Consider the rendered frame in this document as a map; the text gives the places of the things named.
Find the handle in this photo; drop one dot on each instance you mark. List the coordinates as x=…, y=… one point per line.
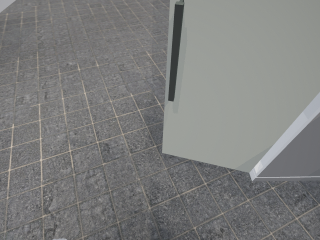
x=176, y=39

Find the fridge door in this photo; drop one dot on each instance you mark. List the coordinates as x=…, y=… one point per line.
x=246, y=70

